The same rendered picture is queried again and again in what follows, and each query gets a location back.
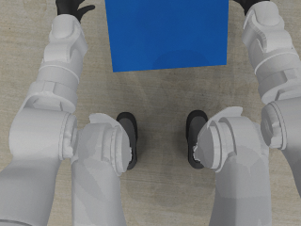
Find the right robot upper arm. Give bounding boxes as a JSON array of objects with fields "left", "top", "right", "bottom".
[{"left": 261, "top": 96, "right": 301, "bottom": 198}]

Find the left robot hand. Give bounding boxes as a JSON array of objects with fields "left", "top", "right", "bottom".
[{"left": 55, "top": 0, "right": 96, "bottom": 23}]

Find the robot right shin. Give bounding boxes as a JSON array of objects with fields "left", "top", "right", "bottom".
[{"left": 193, "top": 106, "right": 269, "bottom": 168}]

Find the left robot upper arm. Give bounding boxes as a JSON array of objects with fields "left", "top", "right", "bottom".
[{"left": 0, "top": 107, "right": 79, "bottom": 226}]

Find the carton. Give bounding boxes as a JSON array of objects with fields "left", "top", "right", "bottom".
[{"left": 104, "top": 0, "right": 229, "bottom": 73}]

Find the right robot forearm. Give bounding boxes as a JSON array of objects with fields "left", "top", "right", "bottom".
[{"left": 241, "top": 1, "right": 301, "bottom": 105}]

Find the left robot forearm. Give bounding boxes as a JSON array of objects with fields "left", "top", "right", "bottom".
[{"left": 8, "top": 14, "right": 88, "bottom": 154}]

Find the robot shin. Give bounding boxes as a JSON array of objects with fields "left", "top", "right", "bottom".
[
  {"left": 70, "top": 113, "right": 132, "bottom": 168},
  {"left": 193, "top": 106, "right": 269, "bottom": 168}
]

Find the right robot hand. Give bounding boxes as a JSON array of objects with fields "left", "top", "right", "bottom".
[{"left": 232, "top": 0, "right": 270, "bottom": 16}]

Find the robot left shin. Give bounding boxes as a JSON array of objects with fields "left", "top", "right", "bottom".
[{"left": 70, "top": 113, "right": 132, "bottom": 168}]

